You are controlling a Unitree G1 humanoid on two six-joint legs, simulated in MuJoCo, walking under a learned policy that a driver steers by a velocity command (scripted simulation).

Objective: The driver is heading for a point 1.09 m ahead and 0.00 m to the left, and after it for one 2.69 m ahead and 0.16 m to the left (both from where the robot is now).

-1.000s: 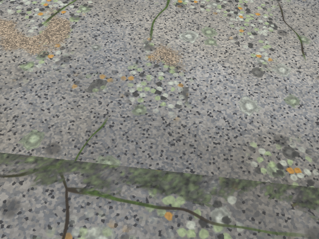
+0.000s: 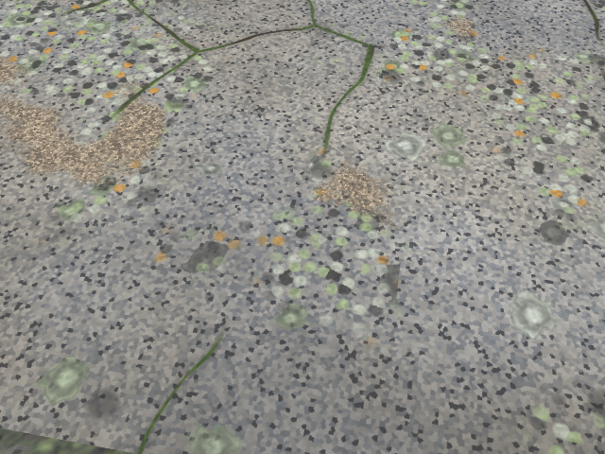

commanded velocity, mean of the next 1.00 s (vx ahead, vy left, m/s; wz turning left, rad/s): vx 0.50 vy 0.00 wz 0.18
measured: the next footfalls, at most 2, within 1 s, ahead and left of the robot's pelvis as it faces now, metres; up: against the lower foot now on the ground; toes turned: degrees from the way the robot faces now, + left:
right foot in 0.32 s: +0.30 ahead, -0.10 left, +0.00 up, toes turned +13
left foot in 0.98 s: +0.63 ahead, +0.30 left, -0.17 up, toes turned +9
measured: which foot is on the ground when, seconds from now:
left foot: down 0.00-0.30, up 0.32-0.96, down 0.98-1.00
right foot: up 0.00-0.30, down 0.32-0.98, up 1.00-1.00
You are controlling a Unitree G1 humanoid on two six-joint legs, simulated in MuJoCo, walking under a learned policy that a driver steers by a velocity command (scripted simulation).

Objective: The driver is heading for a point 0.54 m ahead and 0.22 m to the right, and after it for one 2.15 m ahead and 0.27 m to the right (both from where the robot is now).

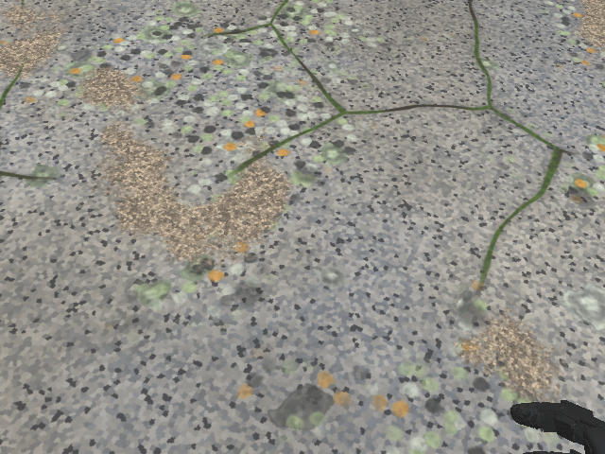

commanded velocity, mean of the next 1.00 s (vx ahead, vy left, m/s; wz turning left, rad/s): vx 0.50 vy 0.00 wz -0.47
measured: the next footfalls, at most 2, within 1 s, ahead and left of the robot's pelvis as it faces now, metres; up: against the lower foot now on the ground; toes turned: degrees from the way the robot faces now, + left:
right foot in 0.44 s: +0.33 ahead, -0.10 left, +0.00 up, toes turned -20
left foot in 1.00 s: +0.67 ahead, -0.08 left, +0.00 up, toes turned -27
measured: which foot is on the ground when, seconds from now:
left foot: down 0.00-0.44, up 0.46-0.98, down 1.00-1.00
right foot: up 0.00-0.42, down 0.44-1.00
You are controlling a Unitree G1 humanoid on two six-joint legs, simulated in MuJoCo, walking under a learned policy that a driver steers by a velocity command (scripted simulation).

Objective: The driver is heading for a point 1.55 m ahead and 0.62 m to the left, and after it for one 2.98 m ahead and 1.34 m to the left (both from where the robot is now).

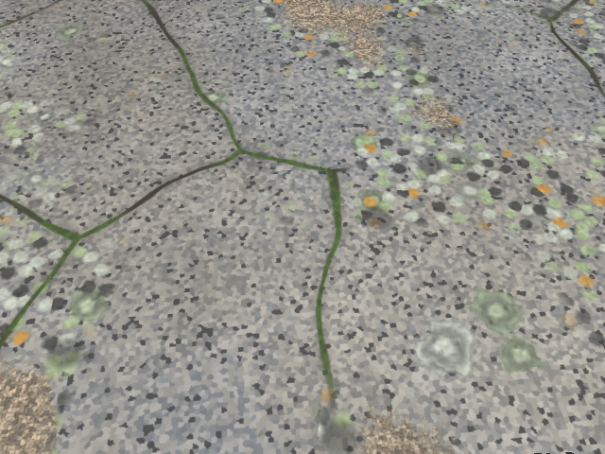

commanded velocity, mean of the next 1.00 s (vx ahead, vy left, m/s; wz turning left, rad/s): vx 0.50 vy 0.00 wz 0.48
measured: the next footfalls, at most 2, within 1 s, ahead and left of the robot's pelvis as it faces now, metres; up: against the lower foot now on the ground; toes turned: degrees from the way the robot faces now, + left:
right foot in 0.54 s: +0.47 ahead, -0.03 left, +0.00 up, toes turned +21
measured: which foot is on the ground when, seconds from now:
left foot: down 0.00-0.56, up 0.58-1.00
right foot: down 0.00-0.02, up 0.04-0.52, down 0.54-1.00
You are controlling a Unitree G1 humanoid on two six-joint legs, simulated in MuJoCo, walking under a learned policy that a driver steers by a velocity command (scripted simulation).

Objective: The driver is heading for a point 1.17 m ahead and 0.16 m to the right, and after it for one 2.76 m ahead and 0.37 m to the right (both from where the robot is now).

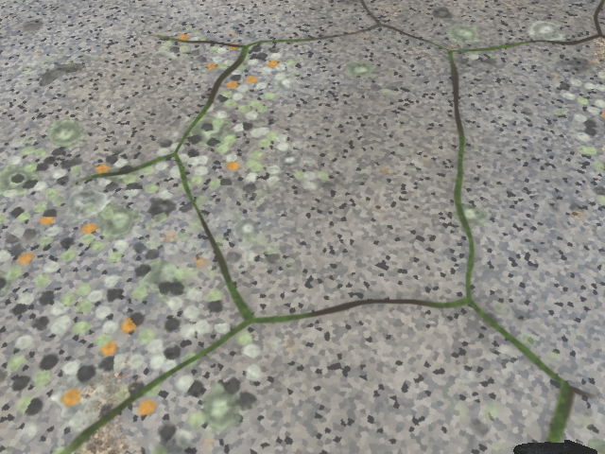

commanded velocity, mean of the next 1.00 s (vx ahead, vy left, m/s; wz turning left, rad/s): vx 0.50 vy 0.00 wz -0.16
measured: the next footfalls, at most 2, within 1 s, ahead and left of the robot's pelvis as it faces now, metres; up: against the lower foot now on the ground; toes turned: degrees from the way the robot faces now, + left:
left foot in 0.08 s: +0.19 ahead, +0.10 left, +0.00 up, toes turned +7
right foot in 0.64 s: +0.51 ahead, -0.02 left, +0.00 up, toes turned -6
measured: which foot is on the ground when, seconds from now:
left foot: up 0.00-0.06, down 0.08-0.66, up 0.68-1.00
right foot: down 0.00-0.10, up 0.12-0.62, down 0.64-1.00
